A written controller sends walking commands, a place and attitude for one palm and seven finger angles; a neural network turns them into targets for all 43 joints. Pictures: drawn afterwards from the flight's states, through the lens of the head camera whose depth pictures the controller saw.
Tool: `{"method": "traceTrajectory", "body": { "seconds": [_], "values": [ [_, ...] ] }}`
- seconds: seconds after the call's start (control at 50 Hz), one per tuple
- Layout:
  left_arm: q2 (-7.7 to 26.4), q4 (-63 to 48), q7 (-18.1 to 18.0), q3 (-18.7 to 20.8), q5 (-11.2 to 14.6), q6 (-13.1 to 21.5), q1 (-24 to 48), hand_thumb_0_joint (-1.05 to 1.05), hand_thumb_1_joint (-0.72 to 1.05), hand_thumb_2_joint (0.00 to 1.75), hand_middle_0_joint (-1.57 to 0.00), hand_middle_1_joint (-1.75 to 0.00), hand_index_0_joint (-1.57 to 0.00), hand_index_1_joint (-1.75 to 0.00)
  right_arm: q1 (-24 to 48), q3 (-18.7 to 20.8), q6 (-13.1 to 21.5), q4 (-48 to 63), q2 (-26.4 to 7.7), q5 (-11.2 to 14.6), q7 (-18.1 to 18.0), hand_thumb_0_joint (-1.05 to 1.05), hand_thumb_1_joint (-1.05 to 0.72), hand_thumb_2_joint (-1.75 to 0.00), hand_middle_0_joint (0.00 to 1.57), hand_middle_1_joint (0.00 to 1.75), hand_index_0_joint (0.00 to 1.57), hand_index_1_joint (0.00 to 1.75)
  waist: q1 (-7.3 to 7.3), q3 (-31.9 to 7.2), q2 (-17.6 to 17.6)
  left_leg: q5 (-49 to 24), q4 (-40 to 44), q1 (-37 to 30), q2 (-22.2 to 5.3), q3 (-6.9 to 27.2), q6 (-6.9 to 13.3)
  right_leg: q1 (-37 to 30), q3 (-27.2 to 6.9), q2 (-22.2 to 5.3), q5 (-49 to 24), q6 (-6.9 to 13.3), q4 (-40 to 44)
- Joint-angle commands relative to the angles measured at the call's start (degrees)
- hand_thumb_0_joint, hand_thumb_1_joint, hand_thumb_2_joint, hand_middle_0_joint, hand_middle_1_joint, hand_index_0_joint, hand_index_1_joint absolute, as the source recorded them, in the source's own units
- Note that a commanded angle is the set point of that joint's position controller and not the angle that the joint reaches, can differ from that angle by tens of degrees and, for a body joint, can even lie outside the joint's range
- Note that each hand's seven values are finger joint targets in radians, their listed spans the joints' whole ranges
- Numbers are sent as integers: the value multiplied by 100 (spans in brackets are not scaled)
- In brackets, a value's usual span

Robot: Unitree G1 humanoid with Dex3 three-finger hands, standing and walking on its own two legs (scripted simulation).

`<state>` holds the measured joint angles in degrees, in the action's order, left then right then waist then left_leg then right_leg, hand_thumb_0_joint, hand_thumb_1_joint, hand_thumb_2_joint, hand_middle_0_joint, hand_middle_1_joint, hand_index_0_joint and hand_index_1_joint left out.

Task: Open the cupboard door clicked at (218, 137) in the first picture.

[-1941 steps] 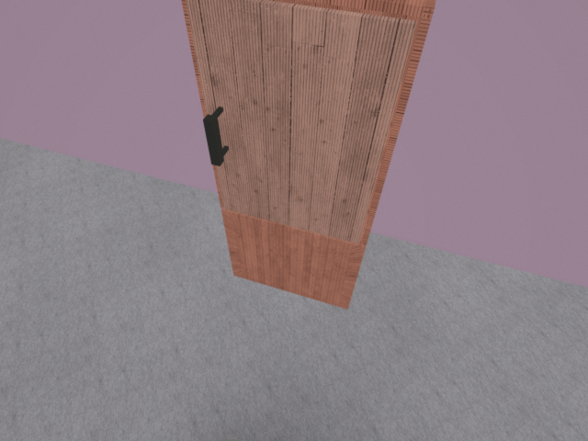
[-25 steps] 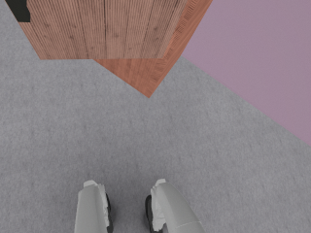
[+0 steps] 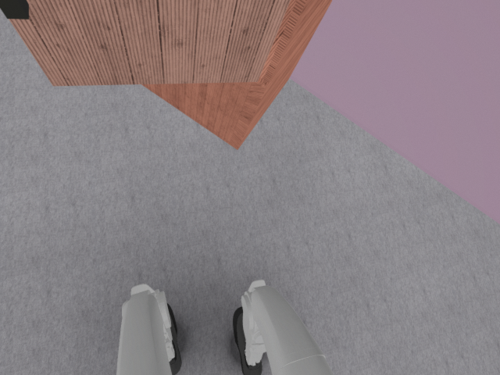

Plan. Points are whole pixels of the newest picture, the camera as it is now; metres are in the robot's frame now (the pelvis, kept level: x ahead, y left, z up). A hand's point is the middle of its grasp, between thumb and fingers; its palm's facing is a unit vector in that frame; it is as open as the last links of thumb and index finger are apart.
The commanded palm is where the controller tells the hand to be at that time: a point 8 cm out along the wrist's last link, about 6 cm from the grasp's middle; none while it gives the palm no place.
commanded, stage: slide the fingers in behind the handle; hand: left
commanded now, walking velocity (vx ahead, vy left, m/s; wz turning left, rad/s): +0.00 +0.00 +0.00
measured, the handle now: out of the picture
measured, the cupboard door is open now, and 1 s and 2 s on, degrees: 42 42 42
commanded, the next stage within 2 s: close the thumb around the handle in 1.42 s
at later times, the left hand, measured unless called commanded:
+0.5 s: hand out of the picture +0.58 +0.27 +0.10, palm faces +0.08 -1.00 -0.02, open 14.0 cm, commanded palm +0.57 +0.28 +0.09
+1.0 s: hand out of the picture +0.58 +0.23 +0.10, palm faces +0.09 -1.00 -0.02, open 14.0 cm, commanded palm +0.57 +0.25 +0.09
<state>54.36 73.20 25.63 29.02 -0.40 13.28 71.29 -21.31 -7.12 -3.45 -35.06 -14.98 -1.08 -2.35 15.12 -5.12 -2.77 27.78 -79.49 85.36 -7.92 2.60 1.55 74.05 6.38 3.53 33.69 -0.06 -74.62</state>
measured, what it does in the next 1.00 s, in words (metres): stands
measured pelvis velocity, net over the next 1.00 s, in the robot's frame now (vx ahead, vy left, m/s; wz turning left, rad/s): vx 0.00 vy -0.01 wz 0.02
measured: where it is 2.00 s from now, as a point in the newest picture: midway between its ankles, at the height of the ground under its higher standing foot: (209, 352)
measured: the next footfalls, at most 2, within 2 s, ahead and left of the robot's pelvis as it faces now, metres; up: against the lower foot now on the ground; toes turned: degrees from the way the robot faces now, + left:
none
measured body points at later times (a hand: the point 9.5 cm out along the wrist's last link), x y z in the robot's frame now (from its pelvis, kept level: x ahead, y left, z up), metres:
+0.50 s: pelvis +0.00 +0.00 +0.01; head +0.20 +0.05 +0.41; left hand +0.57 +0.32 +0.10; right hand -0.02 -0.26 -0.08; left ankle +0.06 +0.11 -0.59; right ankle +0.01 -0.13 -0.59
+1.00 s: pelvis +0.00 -0.01 +0.01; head +0.20 +0.03 +0.42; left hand +0.57 +0.28 +0.10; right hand -0.01 -0.27 -0.09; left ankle +0.06 +0.11 -0.59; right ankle +0.01 -0.13 -0.59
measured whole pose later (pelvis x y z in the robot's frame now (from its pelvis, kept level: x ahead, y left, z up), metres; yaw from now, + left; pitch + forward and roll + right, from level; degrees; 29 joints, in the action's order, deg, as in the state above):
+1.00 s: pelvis +0.00 -0.01 +0.01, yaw +1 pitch +31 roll -7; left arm 42.1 72.5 14.8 26.3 -0.9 16.2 68.2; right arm -21.7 -4.6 -2.2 -36.4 -15.0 -2.2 0.1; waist 14.9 -6.4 -3.6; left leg 27.1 -76.4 81.1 -7.7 1.8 0.5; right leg 71.0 5.6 3.4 33.6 0.8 -73.0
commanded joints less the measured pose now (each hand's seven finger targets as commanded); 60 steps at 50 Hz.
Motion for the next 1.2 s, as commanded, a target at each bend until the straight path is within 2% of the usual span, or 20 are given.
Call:
{"method": "traceTrajectory", "body": {
  "seconds": [0.0,0.08,0.14,0.18,0.24,0.3,0.32,0.36,0.4,0.48,0.62,0.66,0.72,0.78,0.84,0.92,0.98,1.02,1.1,1.18],
  "values": [
    [1320,-1192,-37,8,136,225,2340,0,-50,30,-30,-120,-30,-120,-1394,503,19,47,-1352,-6,-109,0,-90,-90,20,30,20,30,61,-3462,-1849,-2212,633,-4425,194,512,90,-107,-121,163,-1671,140,991],
    [1417,-1348,-191,121,126,285,2427,0,-50,30,-30,-120,-30,-120,-1412,509,50,23,-1356,-29,-102,0,-90,-90,20,30,20,30,70,-3548,-1844,-2225,648,-4473,184,529,84,-145,-134,155,-1682,151,995],
    [1248,-1472,-297,29,101,340,2518,0,-50,30,-30,-120,-30,-120,-1409,525,70,-19,-1321,-52,-68,0,-90,-90,20,30,20,30,66,-3540,-2019,-2270,683,-4590,186,528,60,-130,-121,154,-1694,161,1000],
    [1259,-1585,-350,104,98,378,2425,0,-50,30,-30,-120,-30,-120,-1432,548,70,-7,-1331,-60,-34,0,-90,-90,20,30,20,30,-10,-3671,-2155,-2457,733,-4827,181,578,26,-114,-99,147,-1744,181,988],
    [1043,-1387,-405,10,110,310,2292,0,-50,30,-30,-120,-30,-120,-1417,564,65,-26,-1313,-52,-12,0,-90,-90,20,30,20,30,38,-3484,-1811,-2248,772,-4601,192,536,48,-212,-103,162,-1688,155,1052],
    [871,-1315,-478,-70,108,299,2269,0,-50,30,-30,-120,-30,-120,-1411,574,78,-18,-1306,-48,-4,0,-90,-90,20,30,20,30,61,-3356,-1781,-2171,815,-4563,204,508,50,-197,-119,149,-1662,154,1109],
    [990,-1315,-509,28,118,312,2302,0,-50,30,-30,-120,-30,-120,-1435,563,87,-16,-1308,-58,-6,0,-90,-90,20,30,20,30,61,-3341,-1663,-2129,805,-4446,208,486,73,-316,-134,157,-1671,142,1122],
    [1045,-1453,-540,102,116,405,2309,0,-50,30,-30,-120,-30,-120,-1471,575,101,-31,-1296,-70,6,0,-90,-90,20,30,20,30,9,-3530,-1752,-2341,809,-4567,210,496,61,-391,-142,157,-1785,166,1073],
    [869,-1572,-567,27,131,470,2294,0,-50,30,-30,-120,-30,-120,-1449,618,103,-62,-1287,-82,34,0,-90,-90,20,30,20,30,11,-3620,-1830,-2492,800,-4740,208,506,38,-345,-135,149,-1860,164,1088],
    [673,-1391,-616,-59,149,488,2292,0,-50,30,-30,-120,-30,-120,-1451,636,103,-93,-1289,-78,54,0,-90,-90,20,30,20,30,85,-3417,-1615,-2323,815,-4561,212,476,56,-332,-145,145,-1792,147,1123],
    [500,-1509,-719,-61,164,578,2108,0,-50,30,-30,-120,-30,-120,-1453,673,105,-88,-1234,-74,105,0,-90,-90,20,30,20,30,-50,-3594,-1720,-2508,844,-4674,247,413,32,-545,-175,150,-1931,171,1147],
    [274,-1403,-765,-165,170,586,2176,0,-50,30,-30,-120,-30,-120,-1457,684,115,-120,-1216,-80,126,0,-90,-90,20,30,20,30,42,-3411,-1626,-2398,852,-4650,245,446,49,-385,-172,145,-1844,169,1164],
    [346,-1515,-845,-110,169,606,2248,0,-50,30,-30,-120,-30,-120,-1446,690,117,-123,-1224,-88,131,0,-90,-90,20,30,20,30,-3,-3553,-1626,-2416,851,-4614,259,400,55,-579,-199,146,-1908,164,1181],
    [121,-1493,-934,-240,148,658,2292,0,-50,30,-30,-120,-30,-120,-1454,707,116,-152,-1210,-99,149,0,-90,-90,20,30,20,30,54,-3508,-1599,-2427,853,-4676,252,420,52,-474,-200,139,-1887,159,1182],
    [101,-1297,-1027,-246,130,641,2266,0,-50,30,-30,-120,-30,-120,-1430,692,110,-137,-1207,-96,152,0,-90,-90,20,30,20,30,86,-3291,-1343,-2164,851,-4349,276,352,75,-576,-226,138,-1779,140,1227],
    [388,-1304,-1127,-65,60,715,2332,0,-50,30,-30,-120,-30,-120,-1431,676,126,-112,-1210,-111,158,0,-90,-90,20,30,20,30,30,-3426,-1409,-2153,791,-4183,292,289,95,-752,-282,128,-1830,138,1194],
    [143,-1341,-1130,-159,71,777,2133,0,-50,30,-30,-120,-30,-120,-1424,697,130,-109,-1168,-112,196,0,-90,-90,20,30,20,30,-32,-3607,-1471,-2395,757,-4288,305,278,76,-835,-275,140,-2046,152,1136],
    [211,-1288,-1134,-143,84,734,2216,0,-50,30,-30,-120,-30,-120,-1426,697,112,-118,-1183,-98,189,0,-90,-90,20,30,20,30,46,-3488,-1247,-2273,731,-4058,309,231,111,-951,-317,142,-2085,114,1173],
    [474,-1417,-1143,33,55,749,2238,0,-50,30,-30,-120,-30,-120,-1443,689,108,-106,-1181,-99,182,0,-90,-90,20,30,20,30,-64,-3685,-1374,-2344,703,-4017,324,195,111,-1142,-355,133,-2220,114,1133],
    [351,-1346,-1093,-18,95,767,2120,0,-50,30,-30,-120,-30,-120,-1439,710,118,-150,-1174,-77,180,0,-90,-90,20,30,20,30,-14,-3636,-1222,-2325,685,-3980,319,181,120,-1130,-369,141,-2247,104,1154]
  ]
}}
